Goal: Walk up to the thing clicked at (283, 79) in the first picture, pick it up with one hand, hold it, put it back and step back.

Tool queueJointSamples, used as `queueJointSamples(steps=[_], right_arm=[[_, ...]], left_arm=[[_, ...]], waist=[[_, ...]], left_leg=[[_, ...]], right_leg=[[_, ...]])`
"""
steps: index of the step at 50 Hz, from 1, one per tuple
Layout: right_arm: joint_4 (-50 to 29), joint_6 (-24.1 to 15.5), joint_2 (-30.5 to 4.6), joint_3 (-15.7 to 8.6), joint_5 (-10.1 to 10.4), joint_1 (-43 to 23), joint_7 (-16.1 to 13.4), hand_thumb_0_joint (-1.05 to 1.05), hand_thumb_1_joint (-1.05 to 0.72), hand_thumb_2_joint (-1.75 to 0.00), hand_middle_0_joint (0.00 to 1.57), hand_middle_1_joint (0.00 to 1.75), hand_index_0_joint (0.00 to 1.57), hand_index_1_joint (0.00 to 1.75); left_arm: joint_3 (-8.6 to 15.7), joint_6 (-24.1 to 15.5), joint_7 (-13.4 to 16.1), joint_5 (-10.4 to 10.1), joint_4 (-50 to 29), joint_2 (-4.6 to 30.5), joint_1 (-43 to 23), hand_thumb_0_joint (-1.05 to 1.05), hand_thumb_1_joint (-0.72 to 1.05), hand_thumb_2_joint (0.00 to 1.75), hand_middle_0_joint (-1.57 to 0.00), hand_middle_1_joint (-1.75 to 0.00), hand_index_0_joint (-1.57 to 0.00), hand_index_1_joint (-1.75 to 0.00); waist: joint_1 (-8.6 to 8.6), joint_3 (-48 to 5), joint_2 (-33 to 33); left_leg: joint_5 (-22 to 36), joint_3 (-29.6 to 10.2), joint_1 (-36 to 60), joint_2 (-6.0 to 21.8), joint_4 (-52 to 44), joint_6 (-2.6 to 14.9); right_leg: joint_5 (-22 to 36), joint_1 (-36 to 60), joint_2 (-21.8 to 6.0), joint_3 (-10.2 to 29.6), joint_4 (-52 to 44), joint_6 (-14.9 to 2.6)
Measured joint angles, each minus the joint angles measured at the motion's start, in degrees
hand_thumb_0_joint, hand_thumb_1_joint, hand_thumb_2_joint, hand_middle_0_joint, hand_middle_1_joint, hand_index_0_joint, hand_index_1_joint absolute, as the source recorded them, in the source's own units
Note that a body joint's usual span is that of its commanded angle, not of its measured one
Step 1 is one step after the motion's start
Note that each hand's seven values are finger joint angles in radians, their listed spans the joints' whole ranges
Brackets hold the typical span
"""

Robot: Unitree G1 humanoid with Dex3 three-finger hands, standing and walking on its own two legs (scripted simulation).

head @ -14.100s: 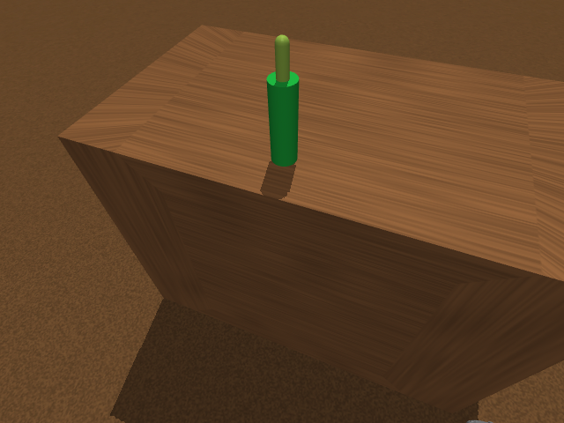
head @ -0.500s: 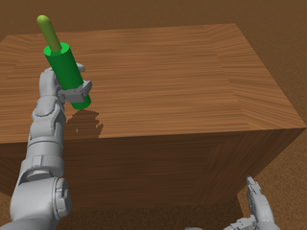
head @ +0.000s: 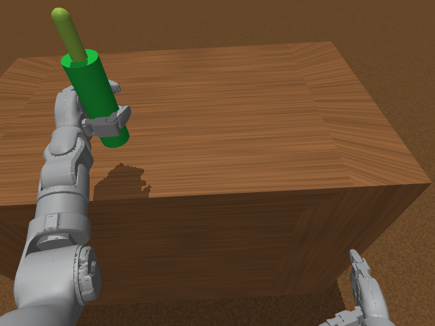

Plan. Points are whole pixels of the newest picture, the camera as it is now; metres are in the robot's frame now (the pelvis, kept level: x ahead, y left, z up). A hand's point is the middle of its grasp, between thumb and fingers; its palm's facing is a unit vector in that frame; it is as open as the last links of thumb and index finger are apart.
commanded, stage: lift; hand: left
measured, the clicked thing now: (93, 87) +0.45 +0.19 +0.24
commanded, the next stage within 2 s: hold in 1.22 s
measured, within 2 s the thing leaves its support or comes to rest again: neither
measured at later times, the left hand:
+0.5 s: hand (82, 91) +0.39 +0.18 +0.27, palm faces +0.12 -0.99 -0.05, open 7.2 cm
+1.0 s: hand (69, 81) +0.35 +0.17 +0.31, palm faces +0.10 -0.99 -0.03, open 7.2 cm
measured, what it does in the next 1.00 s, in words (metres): stands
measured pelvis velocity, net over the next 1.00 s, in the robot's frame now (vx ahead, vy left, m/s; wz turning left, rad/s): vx -0.01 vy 0.00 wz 0.03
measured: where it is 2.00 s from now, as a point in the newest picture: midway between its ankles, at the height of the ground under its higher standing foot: outside the picture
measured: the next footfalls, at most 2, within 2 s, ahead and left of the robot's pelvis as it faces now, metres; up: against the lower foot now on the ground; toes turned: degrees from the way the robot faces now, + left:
none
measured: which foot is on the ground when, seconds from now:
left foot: down 0.00-1.00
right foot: down 0.00-1.00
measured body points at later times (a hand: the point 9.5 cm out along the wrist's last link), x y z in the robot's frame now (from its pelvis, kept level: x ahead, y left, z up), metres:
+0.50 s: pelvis +0.00 +0.00 +0.01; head -0.02 -0.03 +0.46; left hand +0.38 +0.23 +0.27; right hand +0.18 -0.24 -0.06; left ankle +0.01 +0.13 -0.72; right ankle +0.02 -0.13 -0.72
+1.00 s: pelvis -0.01 +0.00 +0.01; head -0.05 -0.04 +0.46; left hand +0.34 +0.22 +0.31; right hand +0.17 -0.25 -0.06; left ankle +0.01 +0.13 -0.72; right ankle +0.02 -0.13 -0.72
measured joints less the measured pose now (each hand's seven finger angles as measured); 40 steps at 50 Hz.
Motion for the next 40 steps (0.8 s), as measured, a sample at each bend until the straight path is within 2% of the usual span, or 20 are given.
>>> queueJointSamples(steps=[11,18,28,40], right_arm=[[1.47,-2.2,0.52,-0.07,-0.02,0.28,-0.12,-0.01,0.54,-0.05,0.05,0.05,0.06,0.05],[4.41,-2.85,0.61,-0.31,-0.01,-0.61,-0.12,-0.01,0.54,-0.05,0.05,0.05,0.06,0.05],[7.18,-3.87,-0.07,-0.64,0.56,-1.9,0.34,-0.01,0.55,-0.05,0.05,0.05,0.06,0.05],[9.38,-5.46,-0.6,-1.07,1.13,-2.49,0.82,-0.01,0.55,-0.05,0.05,0.05,0.06,0.05]], left_arm=[[-0.71,6.71,0.11,-0.65,-13.52,-1.25,5.35,0.01,-0.11,1.18,-0.87,-1.1,-0.91,-1.11],[-0.17,14.86,-0.89,-2.09,-22.82,-1.49,6.89,0.01,-0.1,1.17,-0.87,-1.1,-0.91,-1.11],[0.24,25.8,-1.96,-3.41,-30.26,-0.94,6.42,0.01,-0.1,1.16,-0.86,-1.1,-0.91,-1.11],[0.92,33.31,-1.54,-4.87,-36.13,-0.9,5.72,0.01,-0.1,1.16,-0.86,-1.1,-0.91,-1.11]], waist=[[1.3,0.36,1.12],[2.47,0.43,1.98],[3.59,0.43,2.29],[3.87,0.27,2.33]], left_leg=[[0.42,-0.16,4.01,0.02,-2.32,-0.04],[1.05,-0.68,6.73,-0.36,-4.02,0.0],[2.33,-1.23,9.07,-0.96,-6.12,-0.07],[3.02,-1.31,9.74,-1.12,-6.63,-0.15]], right_leg=[[0.52,4.23,-0.04,-0.23,-2.64,-0.05],[0.73,7.08,-0.45,-0.79,-4.04,-0.05],[1.12,9.2,-1.07,-1.37,-5.01,-0.18],[1.48,9.67,-1.23,-1.45,-5.0,-0.26]])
